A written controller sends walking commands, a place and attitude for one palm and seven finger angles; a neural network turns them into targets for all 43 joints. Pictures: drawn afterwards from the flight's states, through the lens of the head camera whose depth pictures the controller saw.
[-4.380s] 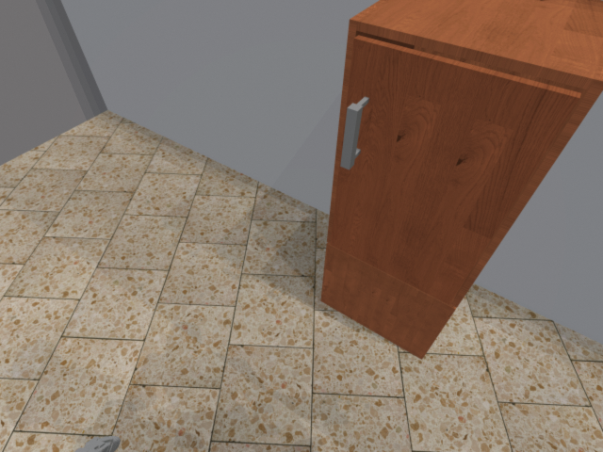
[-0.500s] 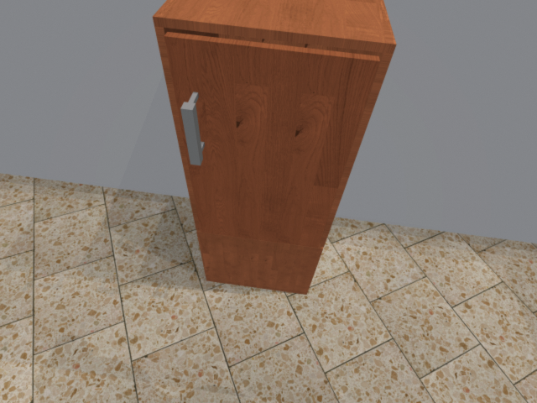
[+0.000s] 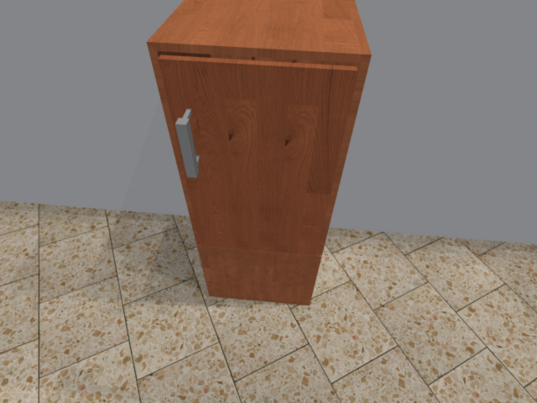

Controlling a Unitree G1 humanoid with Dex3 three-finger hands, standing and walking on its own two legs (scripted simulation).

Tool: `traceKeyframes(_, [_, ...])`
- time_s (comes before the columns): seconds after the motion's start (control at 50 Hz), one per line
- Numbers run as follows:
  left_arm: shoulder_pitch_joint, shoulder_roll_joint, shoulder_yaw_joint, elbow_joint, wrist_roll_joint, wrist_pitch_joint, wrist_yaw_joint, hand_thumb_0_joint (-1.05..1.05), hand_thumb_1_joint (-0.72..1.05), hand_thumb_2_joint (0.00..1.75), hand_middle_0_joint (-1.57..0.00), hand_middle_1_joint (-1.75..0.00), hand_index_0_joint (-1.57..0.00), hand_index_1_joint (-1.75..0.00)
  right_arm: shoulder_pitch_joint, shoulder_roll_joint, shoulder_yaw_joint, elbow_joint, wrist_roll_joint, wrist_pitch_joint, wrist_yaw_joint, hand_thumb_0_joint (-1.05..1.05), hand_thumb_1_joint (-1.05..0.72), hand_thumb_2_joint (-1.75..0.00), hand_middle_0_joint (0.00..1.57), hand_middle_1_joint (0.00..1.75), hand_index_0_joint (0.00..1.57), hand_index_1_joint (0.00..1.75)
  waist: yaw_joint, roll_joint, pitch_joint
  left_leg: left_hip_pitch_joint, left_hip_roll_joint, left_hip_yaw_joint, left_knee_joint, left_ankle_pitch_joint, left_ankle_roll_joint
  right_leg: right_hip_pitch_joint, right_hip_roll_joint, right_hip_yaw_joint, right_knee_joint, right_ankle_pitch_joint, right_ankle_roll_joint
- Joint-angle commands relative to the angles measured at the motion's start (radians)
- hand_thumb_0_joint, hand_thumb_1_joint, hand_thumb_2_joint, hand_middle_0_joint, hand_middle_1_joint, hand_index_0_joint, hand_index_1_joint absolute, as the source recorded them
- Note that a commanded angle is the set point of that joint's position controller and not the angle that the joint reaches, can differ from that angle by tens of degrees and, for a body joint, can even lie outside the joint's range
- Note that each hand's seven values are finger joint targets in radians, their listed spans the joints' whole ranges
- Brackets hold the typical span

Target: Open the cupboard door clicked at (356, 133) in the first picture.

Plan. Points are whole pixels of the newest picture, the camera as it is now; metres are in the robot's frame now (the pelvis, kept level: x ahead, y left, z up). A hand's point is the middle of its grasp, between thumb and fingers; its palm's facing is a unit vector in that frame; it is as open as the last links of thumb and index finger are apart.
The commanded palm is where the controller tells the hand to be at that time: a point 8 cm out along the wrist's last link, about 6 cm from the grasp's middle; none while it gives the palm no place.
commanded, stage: look again from close up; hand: left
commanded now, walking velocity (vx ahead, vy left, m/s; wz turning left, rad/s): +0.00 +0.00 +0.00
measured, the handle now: (190, 143) +0.61 +0.20 +0.05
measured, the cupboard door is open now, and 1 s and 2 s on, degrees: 0 0 0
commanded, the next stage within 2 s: shuffle to correct the standing spot in 0.36 s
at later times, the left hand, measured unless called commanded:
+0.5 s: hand out of the picture +0.07 +0.23 -0.14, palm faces -0.02 -0.95 -0.32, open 7.4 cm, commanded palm none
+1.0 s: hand out of the picture +0.02 +0.18 -0.18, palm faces -0.02 -0.99 -0.14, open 7.4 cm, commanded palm none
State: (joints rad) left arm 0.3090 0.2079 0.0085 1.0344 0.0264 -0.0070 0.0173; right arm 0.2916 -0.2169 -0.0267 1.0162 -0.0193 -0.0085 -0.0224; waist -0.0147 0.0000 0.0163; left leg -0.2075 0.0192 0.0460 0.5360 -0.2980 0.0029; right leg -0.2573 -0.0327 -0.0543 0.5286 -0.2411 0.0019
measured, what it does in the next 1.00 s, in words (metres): shifts its weight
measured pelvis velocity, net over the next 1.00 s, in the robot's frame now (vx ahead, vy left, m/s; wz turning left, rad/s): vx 0.05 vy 0.03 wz -0.05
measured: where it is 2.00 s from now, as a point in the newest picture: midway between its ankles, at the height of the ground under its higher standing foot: outside the picture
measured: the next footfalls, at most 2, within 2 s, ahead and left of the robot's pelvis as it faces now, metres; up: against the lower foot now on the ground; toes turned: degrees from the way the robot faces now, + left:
none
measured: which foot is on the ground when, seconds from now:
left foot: down 0.00-1.00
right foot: down 0.00-1.00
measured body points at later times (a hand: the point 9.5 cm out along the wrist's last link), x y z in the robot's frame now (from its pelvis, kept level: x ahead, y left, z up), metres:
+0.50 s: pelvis -0.02 +0.00 +0.01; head -0.04 +0.00 +0.46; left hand +0.07 +0.28 -0.12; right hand +0.04 -0.28 -0.13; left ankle +0.00 +0.12 -0.73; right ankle +0.03 -0.12 -0.73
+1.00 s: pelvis +0.05 +0.03 +0.00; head +0.07 +0.03 +0.44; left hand +0.02 +0.23 -0.17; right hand -0.04 -0.17 -0.16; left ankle +0.00 +0.12 -0.73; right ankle +0.07 -0.09 -0.74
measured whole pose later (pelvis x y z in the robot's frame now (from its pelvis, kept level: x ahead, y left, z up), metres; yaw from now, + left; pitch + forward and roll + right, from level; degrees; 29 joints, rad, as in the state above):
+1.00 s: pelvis +0.05 +0.03 +0.00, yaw -3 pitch -2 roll +0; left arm 0.39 0.11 0.02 1.09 0.03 -0.01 0.01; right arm 0.44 -0.11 0.00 1.13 -0.01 -0.04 -0.03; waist -0.02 -0.01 0.05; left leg -0.11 -0.01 0.11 0.53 -0.39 0.04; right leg -0.26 -0.05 -0.10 0.57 -0.25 -0.02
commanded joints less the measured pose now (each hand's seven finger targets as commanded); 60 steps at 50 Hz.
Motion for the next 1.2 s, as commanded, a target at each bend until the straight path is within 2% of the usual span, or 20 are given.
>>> traceKeyframes(0.0, [-0.032, 0.178, 0.040, -0.101, -0.008, -0.023, 0.013, 0.00, 0.90, 0.90, -0.20, -0.30, -0.20, -0.30, -0.026, -0.161, -0.031, -0.092, -0.002, -0.026, -0.003, 0.00, -0.90, -0.90, 0.20, 0.30, 0.20, 0.30, 0.010, 0.015, 0.021, -0.072, 0.084, -0.096, -0.116, 0.092, 0.050, 0.024, -0.070, 0.106, -0.106, 0.041, -0.053])
traceKeyframes(0.18, [-0.131, 0.254, 0.039, -0.109, -0.013, -0.026, 0.002, 0.00, 0.90, 0.90, -0.20, -0.30, -0.20, -0.30, -0.093, -0.240, -0.026, -0.087, -0.003, -0.026, 0.010, 0.00, -0.90, -0.90, 0.20, 0.30, 0.20, 0.30, 0.012, 0.017, 0.020, -0.061, 0.089, -0.102, -0.178, 0.077, 0.035, 0.066, -0.086, 0.113, -0.152, 0.045, -0.038])
traceKeyframes(0.44, [-0.159, 0.262, 0.026, -0.080, -0.011, -0.019, -0.001, 0.00, 0.90, 0.90, -0.20, -0.30, -0.20, -0.30, -0.112, -0.255, -0.016, -0.043, -0.001, -0.014, 0.022, 0.00, -0.90, -0.90, 0.20, 0.30, 0.20, 0.30, 0.010, -0.017, 0.030, -0.050, 0.084, -0.109, -0.240, -0.027, 0.021, 0.055, -0.092, 0.125, -0.225, -0.063, -0.018])
traceKeyframes(0.5, [-0.090, 0.178, 0.009, -0.048, -0.009, -0.004, 0.004, 0.00, 0.90, 0.90, -0.20, -0.30, -0.20, -0.30, -0.046, -0.161, 0.007, -0.006, -0.006, 0.003, 0.025, 0.00, -0.90, -0.90, 0.20, 0.30, 0.20, 0.30, 0.010, -0.018, 0.016, -0.047, 0.069, -0.085, -0.228, -0.119, 0.009, 0.050, -0.093, 0.126, -0.234, -0.183, -0.007])
traceKeyframes(0.56, [-0.046, 0.170, 0.017, -0.041, -0.005, 0.003, 0.003, 0.00, 0.90, 0.90, -0.20, -0.30, -0.20, -0.30, -0.008, -0.147, 0.006, 0.009, -0.008, 0.012, 0.024, 0.00, -0.90, -0.90, 0.20, 0.30, 0.20, 0.30, 0.014, -0.040, 0.051, -0.081, 0.053, -0.063, -0.195, -0.192, 0.013, 0.014, -0.097, 0.151, -0.241, -0.291, -0.019])
traceKeyframes(0.7, [0.055, 0.138, 0.035, -0.021, -0.005, -0.003, 0.005, 0.00, 0.90, 0.90, -0.20, -0.30, -0.20, -0.30, 0.075, -0.088, 0.003, 0.032, 0.001, 0.002, 0.017, 0.00, -0.90, -0.90, 0.20, 0.30, 0.20, 0.30, 0.018, -0.057, 0.107, -0.109, 0.027, -0.031, -0.108, -0.162, 0.026, -0.007, -0.124, 0.187, -0.226, -0.323, -0.065])
traceKeyframes(0.76, [0.078, 0.091, 0.039, -0.013, -0.006, -0.005, 0.006, 0.00, 0.90, 0.90, -0.20, -0.30, -0.20, -0.30, 0.129, -0.064, 0.002, 0.046, 0.004, -0.008, 0.012, 0.00, -0.90, -0.90, 0.20, 0.30, 0.20, 0.30, 0.005, -0.007, 0.121, -0.081, 0.046, -0.054, -0.137, -0.161, 0.041, -0.036, -0.099, 0.147, -0.156, -0.275, -0.068])
traceKeyframes(0.82, [0.059, 0.005, 0.026, -0.025, 0.001, -0.010, 0.001, 0.00, 0.90, 0.90, -0.20, -0.30, -0.20, -0.30, 0.213, -0.104, -0.015, 0.076, 0.006, -0.021, 0.000, 0.00, -0.90, -0.90, 0.20, 0.30, 0.20, 0.30, -0.022, 0.185, 0.128, 0.034, 0.196, -0.239, -0.295, -0.180, 0.116, -0.153, 0.006, -0.038, 0.104, -0.122, -0.028])
traceKeyframes(0.84, [0.026, -0.017, 0.019, -0.036, 0.004, -0.016, 0.001, 0.00, 0.90, 0.90, -0.20, -0.30, -0.20, -0.30, 0.236, -0.097, -0.018, 0.087, 0.005, -0.025, -0.005, 0.00, -0.90, -0.90, 0.20, 0.30, 0.20, 0.30, -0.030, 0.191, 0.147, 0.096, 0.239, -0.291, -0.311, -0.087, 0.157, -0.234, 0.011, -0.053, 0.175, -0.157, -0.023])
traceKeyframes(0.88, [-0.004, -0.040, 0.016, -0.049, -0.003, -0.027, -0.003, 0.00, 0.90, 0.90, -0.20, -0.30, -0.20, -0.30, 0.243, -0.070, -0.011, 0.096, 0.003, -0.034, -0.009, 0.00, -0.90, -0.90, 0.20, 0.30, 0.20, 0.30, -0.028, 0.134, 0.153, 0.151, 0.262, -0.259, -0.270, 0.162, 0.199, -0.274, -0.023, -0.043, 0.188, -0.221, -0.026])
traceKeyframes(0.92, [0.050, -0.064, 0.018, -0.022, -0.006, -0.032, -0.002, 0.00, 0.90, 0.90, -0.20, -0.30, -0.20, -0.30, 0.209, -0.043, -0.002, 0.097, 0.004, -0.037, -0.017, 0.00, -0.90, -0.90, 0.20, 0.30, 0.20, 0.30, 0.007, 0.071, 0.105, 0.123, 0.216, -0.139, -0.157, 0.485, 0.158, -0.112, -0.020, -0.060, 0.032, -0.098, -0.025])
traceKeyframes(0.94, [0.119, -0.062, 0.021, 0.002, -0.009, -0.033, 0.003, 0.00, 0.90, 0.90, -0.20, -0.30, -0.20, -0.30, 0.186, -0.033, 0.002, 0.091, 0.012, -0.038, -0.024, 0.00, -0.90, -0.90, 0.20, 0.30, 0.20, 0.30, 0.034, 0.038, 0.054, 0.052, 0.172, -0.075, -0.074, 0.553, 0.114, 0.059, -0.026, -0.041, -0.051, 0.078, -0.029])
traceKeyframes(0.96, [0.208, -0.031, 0.028, 0.035, -0.010, -0.037, 0.015, 0.00, 0.90, 0.90, -0.20, -0.30, -0.20, -0.30, 0.174, -0.009, 0.005, 0.080, 0.020, -0.042, -0.027, 0.00, -0.90, -0.90, 0.20, 0.30, 0.20, 0.30, 0.059, -0.037, -0.009, -0.051, 0.109, -0.019, 0.014, 0.491, 0.066, 0.234, -0.092, 0.056, -0.048, 0.334, -0.052])
traceKeyframes(0.98, [0.254, 0.010, 0.033, 0.055, -0.014, -0.037, 0.026, 0.00, 0.90, 0.90, -0.20, -0.30, -0.20, -0.30, 0.170, 0.016, 0.009, 0.076, 0.024, -0.042, -0.026, 0.00, -0.90, -0.90, 0.20, 0.30, 0.20, 0.30, 0.056, -0.087, -0.034, -0.129, 0.054, 0.022, 0.050, 0.243, 0.025, 0.308, -0.206, 0.150, -0.061, 0.538, -0.106])
traceKeyframes(1.0, [0.230, 0.031, 0.032, 0.057, -0.018, -0.035, 0.031, 0.00, 0.90, 0.90, -0.20, -0.30, -0.20, -0.30, 0.164, 0.038, 0.008, 0.082, 0.025, -0.032, -0.025, 0.00, -0.90, -0.90, 0.20, 0.30, 0.20, 0.30, 0.039, -0.102, -0.011, -0.122, 0.031, 0.032, 0.061, 0.059, 0.003, 0.277, -0.263, 0.163, -0.077, 0.690, -0.146])
traceKeyframes(1.04, [0.137, 0.023, 0.026, 0.045, -0.018, -0.026, 0.041, 0.00, 0.90, 0.90, -0.20, -0.30, -0.20, -0.30, 0.167, 0.069, 0.006, 0.100, 0.027, -0.009, -0.028, 0.00, -0.90, -0.90, 0.20, 0.30, 0.20, 0.30, 0.005, -0.142, 0.034, -0.057, 0.065, 0.011, -0.005, 0.047, -0.010, 0.178, -0.247, 0.106, -0.064, 0.804, -0.135])
traceKeyframes(1.06, [0.096, 0.015, 0.023, 0.033, -0.019, -0.018, 0.044, 0.00, 0.90, 0.90, -0.20, -0.30, -0.20, -0.30, 0.178, 0.073, 0.004, 0.110, 0.028, -0.005, -0.028, 0.00, -0.90, -0.90, 0.20, 0.30, 0.20, 0.30, -0.004, -0.115, 0.044, -0.017, 0.080, 0.004, -0.069, 0.185, -0.009, 0.139, -0.208, 0.066, -0.046, 0.758, -0.100])
traceKeyframes(1.12, [0.069, -0.010, 0.028, 0.000, -0.021, 0.004, 0.052, 0.00, 0.90, 0.90, -0.20, -0.30, -0.20, -0.30, 0.184, 0.021, -0.013, 0.118, 0.017, -0.009, -0.041, 0.00, -0.90, -0.90, 0.20, 0.30, 0.20, 0.30, 0.010, 0.106, 0.026, 0.098, 0.145, -0.031, -0.083, 0.929, 0.005, 0.097, -0.090, -0.002, 0.053, 0.487, -0.024])
traceKeyframes(1.16, [0.050, 0.002, 0.038, -0.024, -0.016, 0.018, 0.052, 0.00, 0.90, 0.90, -0.20, -0.30, -0.20, -0.30, 0.168, -0.010, -0.028, 0.097, 0.016, 0.000, -0.044, 0.00, -0.90, -0.90, 0.20, 0.30, 0.20, 0.30, 0.009, 0.139, -0.001, 0.186, 0.179, -0.049, -0.062, 1.141, 0.027, 0.025, -0.042, -0.031, 0.075, 0.201, -0.010])
traceKeyframes(1.18, [0.043, -0.001, 0.042, -0.034, -0.013, 0.022, 0.048, 0.00, 0.90, 0.90, -0.20, -0.30, -0.20, -0.30, 0.143, -0.023, -0.035, 0.083, 0.014, 0.004, -0.043, 0.00, -0.90, -0.90, 0.20, 0.30, 0.20, 0.30, 0.014, 0.139, 0.001, 0.219, 0.191, -0.053, -0.050, 1.142, 0.052, -0.012, -0.025, -0.037, 0.051, 0.076, -0.006])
